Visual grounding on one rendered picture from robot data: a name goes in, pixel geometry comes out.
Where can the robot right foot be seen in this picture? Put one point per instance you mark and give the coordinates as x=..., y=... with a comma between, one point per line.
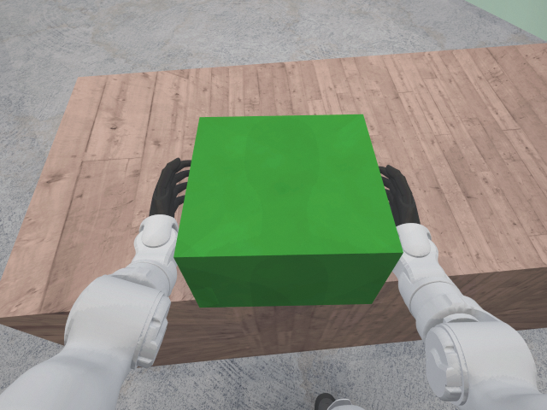
x=324, y=401

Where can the right robot upper arm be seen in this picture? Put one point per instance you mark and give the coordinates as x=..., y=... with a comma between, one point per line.
x=481, y=366

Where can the left robot hand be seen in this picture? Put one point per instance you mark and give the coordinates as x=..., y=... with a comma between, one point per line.
x=164, y=200

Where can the pedestal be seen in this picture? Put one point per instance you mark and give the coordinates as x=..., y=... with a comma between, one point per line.
x=466, y=128

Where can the left robot upper arm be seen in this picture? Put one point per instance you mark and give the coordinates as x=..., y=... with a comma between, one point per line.
x=119, y=326

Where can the robot left forearm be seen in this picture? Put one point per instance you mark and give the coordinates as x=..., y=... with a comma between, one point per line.
x=153, y=265

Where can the right robot hand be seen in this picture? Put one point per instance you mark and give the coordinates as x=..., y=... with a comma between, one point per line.
x=400, y=196

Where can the robot right forearm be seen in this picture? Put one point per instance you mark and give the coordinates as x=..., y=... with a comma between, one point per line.
x=430, y=295

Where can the carton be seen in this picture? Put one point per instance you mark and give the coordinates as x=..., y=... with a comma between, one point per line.
x=286, y=210

